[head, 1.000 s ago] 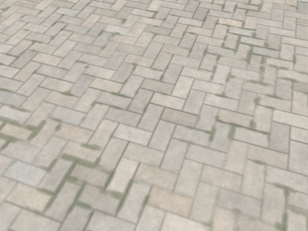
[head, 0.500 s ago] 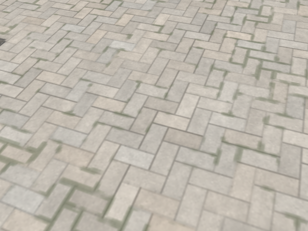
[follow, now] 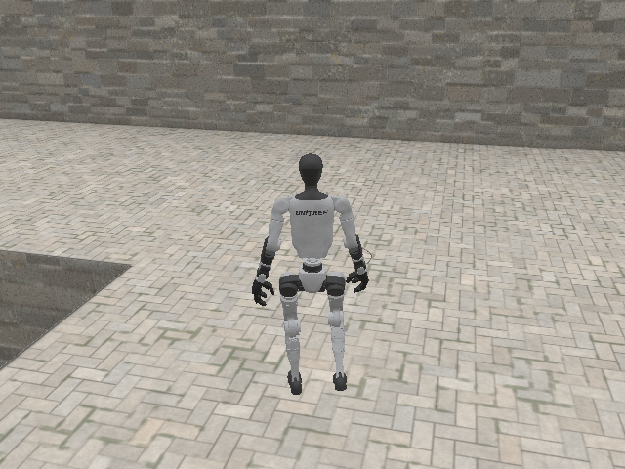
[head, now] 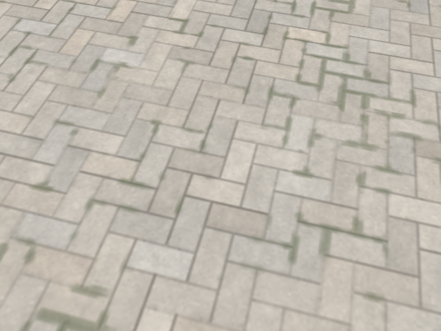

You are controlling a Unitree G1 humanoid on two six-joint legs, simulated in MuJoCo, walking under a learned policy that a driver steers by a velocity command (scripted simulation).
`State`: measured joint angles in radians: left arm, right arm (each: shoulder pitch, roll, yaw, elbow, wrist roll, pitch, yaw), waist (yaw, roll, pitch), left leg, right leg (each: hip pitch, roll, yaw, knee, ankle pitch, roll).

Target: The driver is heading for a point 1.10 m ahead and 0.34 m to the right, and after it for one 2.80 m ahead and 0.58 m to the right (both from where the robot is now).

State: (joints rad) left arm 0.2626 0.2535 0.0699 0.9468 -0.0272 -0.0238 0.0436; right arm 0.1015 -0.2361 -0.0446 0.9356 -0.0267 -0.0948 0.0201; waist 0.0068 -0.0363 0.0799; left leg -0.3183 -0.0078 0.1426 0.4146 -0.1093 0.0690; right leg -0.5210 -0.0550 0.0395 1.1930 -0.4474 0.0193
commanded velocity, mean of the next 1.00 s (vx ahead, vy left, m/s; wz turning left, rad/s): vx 0.28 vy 0.00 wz -0.52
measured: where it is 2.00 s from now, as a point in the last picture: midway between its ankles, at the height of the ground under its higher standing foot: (342, 221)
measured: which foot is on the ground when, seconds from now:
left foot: down 0.00-0.30, up 0.32-0.76, down 0.78-1.00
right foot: up 0.00-0.28, down 0.30-0.78, up 0.80-1.00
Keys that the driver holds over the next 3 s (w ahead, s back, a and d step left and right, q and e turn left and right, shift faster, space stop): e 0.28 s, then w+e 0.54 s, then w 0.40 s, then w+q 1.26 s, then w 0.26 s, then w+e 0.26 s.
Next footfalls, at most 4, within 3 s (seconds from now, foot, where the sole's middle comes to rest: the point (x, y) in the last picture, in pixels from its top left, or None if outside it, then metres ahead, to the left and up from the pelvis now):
0.30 right None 0.12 -0.14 -0.77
0.78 left None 0.39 0.01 -0.77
1.26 right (352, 308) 0.51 -0.37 -0.77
1.80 left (306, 201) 0.88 -0.28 -0.77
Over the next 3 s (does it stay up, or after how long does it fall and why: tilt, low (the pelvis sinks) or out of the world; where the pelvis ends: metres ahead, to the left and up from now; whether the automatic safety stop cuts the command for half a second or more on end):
stays up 1.33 -0.32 0.01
